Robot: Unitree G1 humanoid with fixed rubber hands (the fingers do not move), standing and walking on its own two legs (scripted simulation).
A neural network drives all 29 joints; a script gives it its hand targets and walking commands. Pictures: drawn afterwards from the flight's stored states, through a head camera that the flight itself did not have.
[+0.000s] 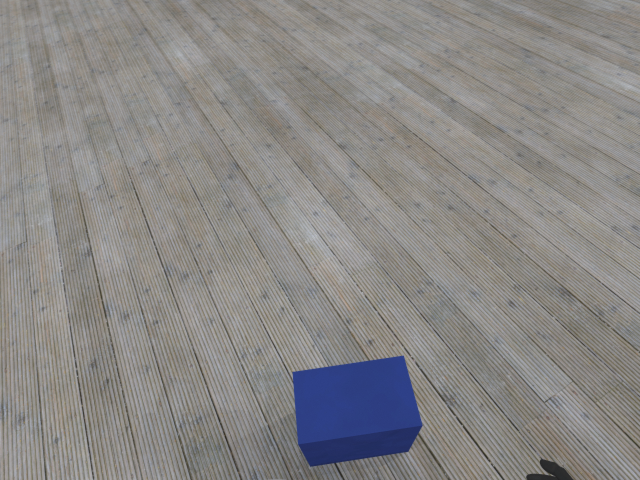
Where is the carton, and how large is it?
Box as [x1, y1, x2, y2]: [293, 356, 422, 466]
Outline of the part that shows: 403,356 293,372 298,444 310,466 403,452 408,450 422,425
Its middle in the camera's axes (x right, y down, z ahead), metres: +0.09 +0.45 +1.03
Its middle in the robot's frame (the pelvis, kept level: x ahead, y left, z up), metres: +0.36 -0.01 -0.62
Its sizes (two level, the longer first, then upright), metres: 0.282 0.165 0.299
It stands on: the floor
